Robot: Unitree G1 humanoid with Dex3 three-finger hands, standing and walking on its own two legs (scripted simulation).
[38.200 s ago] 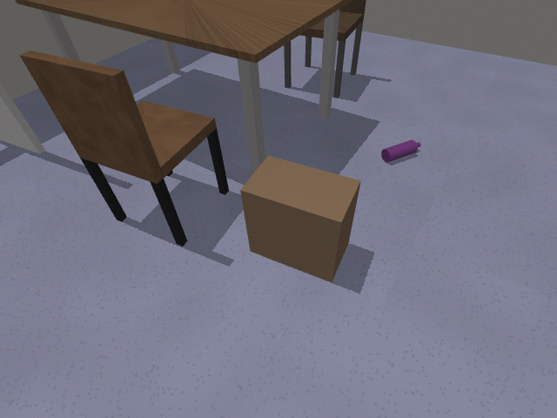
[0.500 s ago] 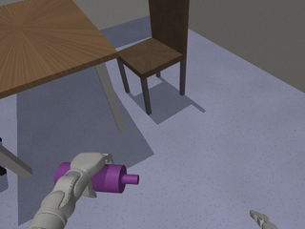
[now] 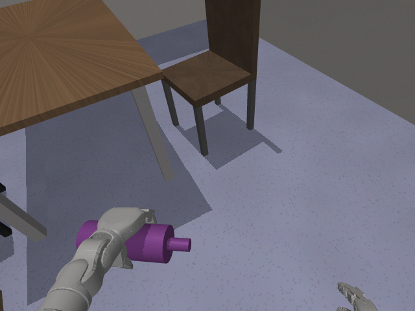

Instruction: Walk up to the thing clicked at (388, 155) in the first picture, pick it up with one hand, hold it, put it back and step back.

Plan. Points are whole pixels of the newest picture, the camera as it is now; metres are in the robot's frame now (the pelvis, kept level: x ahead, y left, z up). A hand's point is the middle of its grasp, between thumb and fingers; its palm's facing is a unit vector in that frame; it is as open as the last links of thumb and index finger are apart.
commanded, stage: hold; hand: left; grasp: from above
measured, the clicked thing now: (136, 241) +0.29 +0.20 -0.05
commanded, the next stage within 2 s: crouch in 0.24 s
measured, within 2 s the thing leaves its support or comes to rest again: neither
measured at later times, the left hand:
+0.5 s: hand (128, 238) +0.30 +0.22 -0.04, palm faces -0.46 -0.02 -0.89, open 10.7 cm
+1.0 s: hand (147, 256) +0.33 +0.24 -0.25, palm faces -0.41 +0.10 -0.91, open 10.7 cm
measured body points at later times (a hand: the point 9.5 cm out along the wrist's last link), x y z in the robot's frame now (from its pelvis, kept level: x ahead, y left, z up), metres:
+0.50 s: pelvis +0.01 +0.00 +0.00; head +0.03 -0.02 +0.45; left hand +0.31 +0.22 +0.01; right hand +0.15 -0.26 -0.12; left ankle +0.01 +0.12 -0.73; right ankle +0.02 -0.12 -0.73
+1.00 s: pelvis -0.05 +0.01 -0.14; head +0.08 +0.03 +0.29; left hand +0.35 +0.24 -0.19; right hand +0.03 -0.28 -0.26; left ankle +0.01 +0.13 -0.73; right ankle +0.02 -0.12 -0.73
